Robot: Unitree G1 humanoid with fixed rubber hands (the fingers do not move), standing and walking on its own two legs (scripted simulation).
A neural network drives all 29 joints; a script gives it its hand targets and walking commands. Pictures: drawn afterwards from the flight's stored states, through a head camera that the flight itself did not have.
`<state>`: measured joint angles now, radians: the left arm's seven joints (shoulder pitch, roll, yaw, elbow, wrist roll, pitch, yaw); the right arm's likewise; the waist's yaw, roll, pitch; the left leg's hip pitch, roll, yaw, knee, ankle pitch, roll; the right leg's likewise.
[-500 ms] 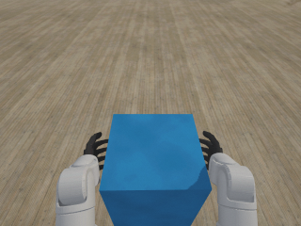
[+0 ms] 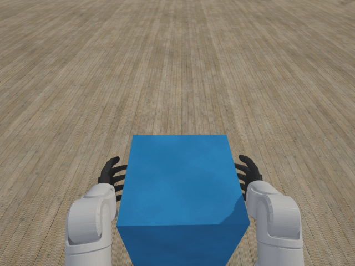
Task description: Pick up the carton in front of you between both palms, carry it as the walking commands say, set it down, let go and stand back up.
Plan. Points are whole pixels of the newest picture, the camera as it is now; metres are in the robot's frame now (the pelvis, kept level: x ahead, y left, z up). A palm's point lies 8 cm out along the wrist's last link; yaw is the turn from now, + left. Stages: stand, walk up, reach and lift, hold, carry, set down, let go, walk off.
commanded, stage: carry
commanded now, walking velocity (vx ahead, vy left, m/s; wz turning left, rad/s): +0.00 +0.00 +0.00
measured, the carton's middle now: (180, 203) +0.27 +0.00 +0.02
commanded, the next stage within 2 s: hold in 1.26 s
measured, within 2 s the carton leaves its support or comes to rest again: neither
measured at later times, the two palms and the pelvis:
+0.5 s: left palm (105, 211) +0.23 +0.15 +0.06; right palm (251, 208) +0.23 -0.15 +0.07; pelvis -0.03 +0.00 +0.00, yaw +0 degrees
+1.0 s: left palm (106, 210) +0.25 +0.16 +0.04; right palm (245, 206) +0.25 -0.14 +0.04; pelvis -0.04 +0.01 +0.00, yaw +0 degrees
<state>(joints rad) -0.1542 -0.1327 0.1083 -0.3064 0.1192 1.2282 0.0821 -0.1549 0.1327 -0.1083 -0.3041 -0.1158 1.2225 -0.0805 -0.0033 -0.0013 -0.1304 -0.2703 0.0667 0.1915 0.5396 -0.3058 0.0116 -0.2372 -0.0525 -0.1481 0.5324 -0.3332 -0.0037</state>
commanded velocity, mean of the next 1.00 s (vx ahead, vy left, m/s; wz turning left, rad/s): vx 0.00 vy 0.00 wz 0.00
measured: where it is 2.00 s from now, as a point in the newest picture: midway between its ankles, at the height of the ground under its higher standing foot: outside the picture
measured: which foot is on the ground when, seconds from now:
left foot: down 0.00-1.00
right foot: down 0.00-1.00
